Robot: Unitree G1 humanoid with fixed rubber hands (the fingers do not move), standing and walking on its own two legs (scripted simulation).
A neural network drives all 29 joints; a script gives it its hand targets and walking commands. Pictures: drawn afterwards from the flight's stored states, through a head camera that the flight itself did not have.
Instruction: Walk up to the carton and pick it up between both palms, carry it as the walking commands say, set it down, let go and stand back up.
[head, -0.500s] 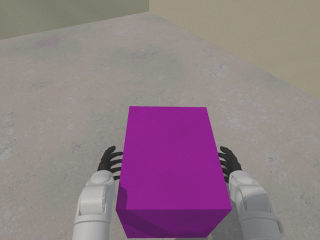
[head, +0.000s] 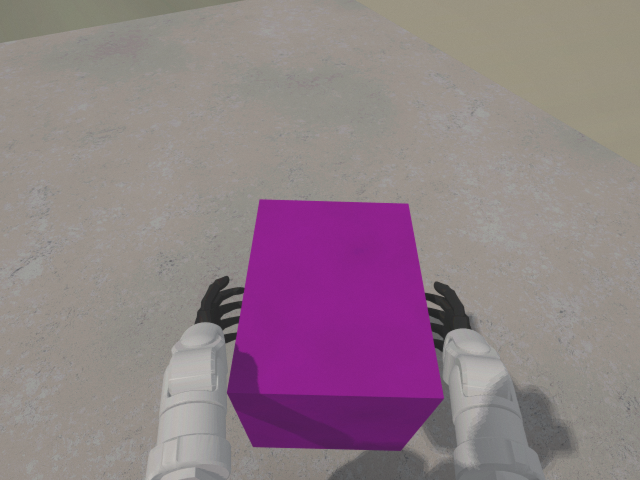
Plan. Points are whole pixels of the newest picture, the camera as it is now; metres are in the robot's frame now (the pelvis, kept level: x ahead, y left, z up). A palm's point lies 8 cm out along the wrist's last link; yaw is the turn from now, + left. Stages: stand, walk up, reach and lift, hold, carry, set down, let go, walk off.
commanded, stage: set down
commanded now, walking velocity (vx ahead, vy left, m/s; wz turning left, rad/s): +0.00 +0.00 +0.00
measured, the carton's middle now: (330, 325) +0.36 +0.06 -0.08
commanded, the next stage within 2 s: none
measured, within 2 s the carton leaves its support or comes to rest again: neither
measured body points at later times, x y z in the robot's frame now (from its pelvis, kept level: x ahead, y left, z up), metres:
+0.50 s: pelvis -0.02 +0.02 -0.04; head +0.13 +0.04 +0.38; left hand +0.32 +0.23 -0.10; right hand +0.36 -0.10 -0.10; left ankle +0.05 +0.14 -0.74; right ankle +0.00 -0.10 -0.74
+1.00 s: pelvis -0.05 +0.03 -0.12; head +0.16 +0.05 +0.28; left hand +0.35 +0.23 -0.19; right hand +0.39 -0.09 -0.19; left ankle +0.05 +0.14 -0.74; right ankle +0.00 -0.10 -0.74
